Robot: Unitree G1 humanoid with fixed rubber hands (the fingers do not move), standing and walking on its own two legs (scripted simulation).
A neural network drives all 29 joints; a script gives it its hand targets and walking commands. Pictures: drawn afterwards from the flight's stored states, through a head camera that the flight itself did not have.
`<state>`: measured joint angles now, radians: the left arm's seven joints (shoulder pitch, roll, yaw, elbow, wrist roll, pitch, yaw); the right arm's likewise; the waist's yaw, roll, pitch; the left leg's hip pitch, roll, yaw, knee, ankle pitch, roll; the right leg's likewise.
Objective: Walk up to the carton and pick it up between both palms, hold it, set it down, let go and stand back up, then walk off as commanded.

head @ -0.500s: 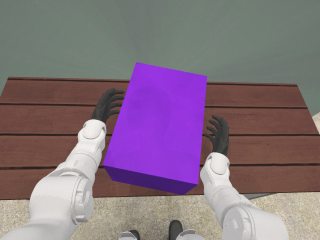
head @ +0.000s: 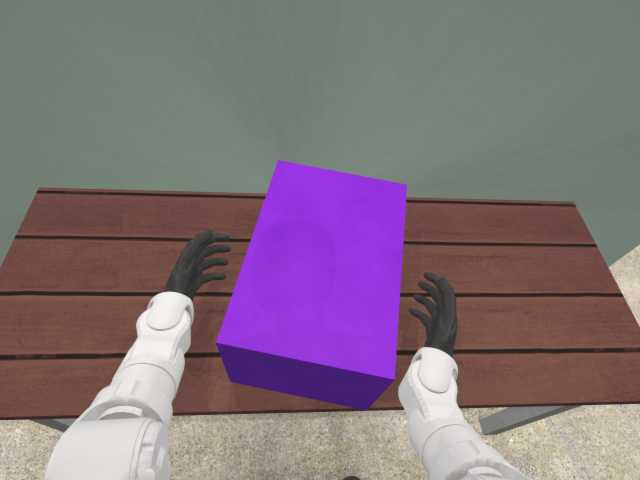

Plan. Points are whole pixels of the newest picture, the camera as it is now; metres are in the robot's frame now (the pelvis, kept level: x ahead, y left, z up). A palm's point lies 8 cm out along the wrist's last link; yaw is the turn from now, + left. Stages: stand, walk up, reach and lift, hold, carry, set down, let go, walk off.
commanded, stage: set down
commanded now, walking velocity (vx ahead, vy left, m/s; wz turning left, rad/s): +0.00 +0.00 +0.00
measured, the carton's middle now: (320, 280) +0.44 -0.01 -0.09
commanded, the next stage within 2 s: none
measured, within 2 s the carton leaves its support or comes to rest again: neither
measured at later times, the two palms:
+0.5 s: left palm (149, 340) +0.32 +0.21 -0.03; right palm (455, 387) +0.25 -0.16 -0.01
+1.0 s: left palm (118, 367) +0.29 +0.24 -0.03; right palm (459, 425) +0.21 -0.15 -0.01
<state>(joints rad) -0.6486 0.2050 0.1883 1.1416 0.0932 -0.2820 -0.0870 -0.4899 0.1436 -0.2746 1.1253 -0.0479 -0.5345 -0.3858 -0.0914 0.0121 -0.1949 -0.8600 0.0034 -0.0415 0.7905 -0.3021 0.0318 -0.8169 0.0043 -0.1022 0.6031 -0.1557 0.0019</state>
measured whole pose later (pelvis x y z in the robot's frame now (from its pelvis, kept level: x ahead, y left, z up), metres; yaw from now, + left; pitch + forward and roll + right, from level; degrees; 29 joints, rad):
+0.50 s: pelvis -0.01 +0.00 +0.00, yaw +0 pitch +12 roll -5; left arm -0.35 0.28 0.13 0.90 -0.04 -0.21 -0.16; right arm -0.20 0.14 -0.04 0.84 0.05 -0.47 -0.42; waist -0.09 0.00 -0.11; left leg -0.70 0.02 -0.04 0.81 -0.32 0.04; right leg -0.65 0.02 -0.10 0.60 -0.16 0.00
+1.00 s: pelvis +0.01 +0.00 +0.01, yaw +0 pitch +5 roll -5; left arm -0.06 0.34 0.11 0.56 -0.08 -0.15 -0.20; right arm 0.10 0.13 0.08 0.59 0.07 -0.47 -0.42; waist -0.09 0.00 0.01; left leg -0.51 0.03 -0.04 0.81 -0.38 0.04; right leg -0.46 0.03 -0.10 0.59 -0.22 0.00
